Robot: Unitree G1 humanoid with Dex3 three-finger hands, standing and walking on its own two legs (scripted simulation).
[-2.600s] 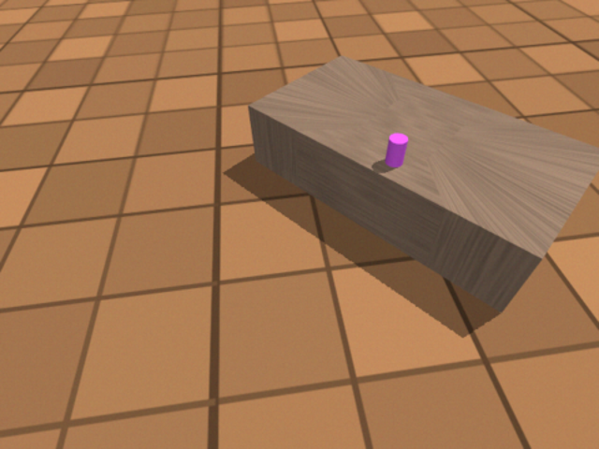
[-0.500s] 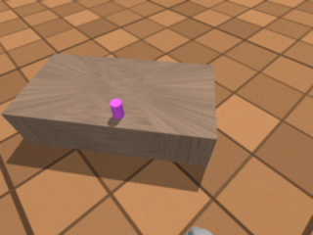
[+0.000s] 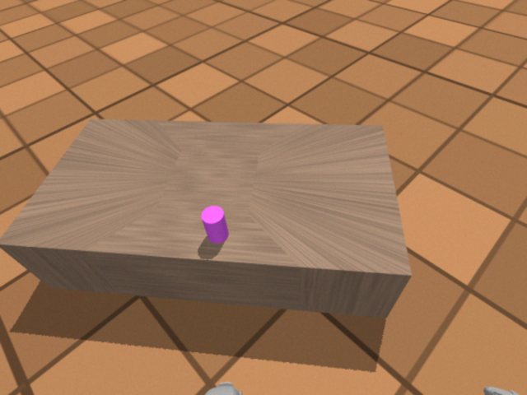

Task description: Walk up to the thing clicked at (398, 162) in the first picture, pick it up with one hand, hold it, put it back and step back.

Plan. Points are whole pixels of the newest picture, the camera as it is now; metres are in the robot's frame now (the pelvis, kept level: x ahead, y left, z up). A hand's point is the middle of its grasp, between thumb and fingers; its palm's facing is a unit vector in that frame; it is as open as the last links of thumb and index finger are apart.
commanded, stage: walk up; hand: left
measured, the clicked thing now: (215, 225) +0.67 +0.22 -0.36
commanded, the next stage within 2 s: none
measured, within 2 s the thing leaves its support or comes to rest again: neither
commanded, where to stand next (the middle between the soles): +0.25 +0.08 m, yaw -7 degrees
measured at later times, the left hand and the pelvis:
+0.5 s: hand (87, 325) +0.27 +0.36 -0.11, palm faces -0.15 -0.87 -0.48, open 7.4 cm; pelvis +0.14 +0.09 +0.00, yaw -7 degrees
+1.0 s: hand (89, 311) +0.31 +0.40 -0.15, palm faces -0.16 -0.91 -0.37, open 7.4 cm; pelvis +0.19 +0.14 +0.00, yaw -9 degrees
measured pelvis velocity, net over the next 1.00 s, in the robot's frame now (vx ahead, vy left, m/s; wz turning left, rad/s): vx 0.19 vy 0.14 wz -0.16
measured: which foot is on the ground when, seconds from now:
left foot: up 0.00-0.00, down 0.02-0.46, up 0.48-0.68, down 0.70-1.00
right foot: down 0.00-0.04, up 0.06-0.42, down 0.44-1.00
